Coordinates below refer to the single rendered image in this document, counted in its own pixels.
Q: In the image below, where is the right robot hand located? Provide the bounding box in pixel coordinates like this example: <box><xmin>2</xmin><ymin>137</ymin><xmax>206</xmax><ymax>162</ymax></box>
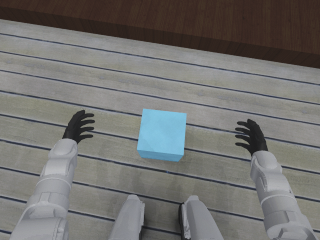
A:
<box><xmin>235</xmin><ymin>119</ymin><xmax>268</xmax><ymax>157</ymax></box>

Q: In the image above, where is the right robot forearm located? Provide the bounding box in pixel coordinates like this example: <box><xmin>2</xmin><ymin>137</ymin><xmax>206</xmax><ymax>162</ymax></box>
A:
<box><xmin>250</xmin><ymin>150</ymin><xmax>319</xmax><ymax>240</ymax></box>

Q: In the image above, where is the left robot hand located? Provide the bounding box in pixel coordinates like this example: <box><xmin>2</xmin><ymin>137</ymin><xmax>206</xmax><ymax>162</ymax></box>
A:
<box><xmin>62</xmin><ymin>110</ymin><xmax>95</xmax><ymax>144</ymax></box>

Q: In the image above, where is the robot thigh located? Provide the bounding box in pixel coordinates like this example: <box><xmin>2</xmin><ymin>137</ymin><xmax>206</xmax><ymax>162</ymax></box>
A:
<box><xmin>181</xmin><ymin>200</ymin><xmax>224</xmax><ymax>240</ymax></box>
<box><xmin>107</xmin><ymin>199</ymin><xmax>145</xmax><ymax>240</ymax></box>

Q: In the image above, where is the robot left upper arm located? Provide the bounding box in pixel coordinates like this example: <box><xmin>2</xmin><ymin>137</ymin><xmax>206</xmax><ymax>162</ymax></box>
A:
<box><xmin>11</xmin><ymin>216</ymin><xmax>69</xmax><ymax>240</ymax></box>

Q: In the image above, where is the left robot forearm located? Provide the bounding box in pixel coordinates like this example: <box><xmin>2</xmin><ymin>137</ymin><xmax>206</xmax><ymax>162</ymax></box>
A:
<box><xmin>8</xmin><ymin>138</ymin><xmax>78</xmax><ymax>240</ymax></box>

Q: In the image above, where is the carton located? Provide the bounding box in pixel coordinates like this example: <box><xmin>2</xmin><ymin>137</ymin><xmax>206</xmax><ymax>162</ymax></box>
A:
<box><xmin>137</xmin><ymin>108</ymin><xmax>187</xmax><ymax>162</ymax></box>

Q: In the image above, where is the robot left thigh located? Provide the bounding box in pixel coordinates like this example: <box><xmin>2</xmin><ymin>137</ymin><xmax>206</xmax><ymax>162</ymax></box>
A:
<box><xmin>107</xmin><ymin>199</ymin><xmax>145</xmax><ymax>240</ymax></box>

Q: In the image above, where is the robot right thigh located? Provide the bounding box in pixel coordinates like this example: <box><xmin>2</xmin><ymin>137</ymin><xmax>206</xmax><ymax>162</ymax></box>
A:
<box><xmin>181</xmin><ymin>200</ymin><xmax>224</xmax><ymax>240</ymax></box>

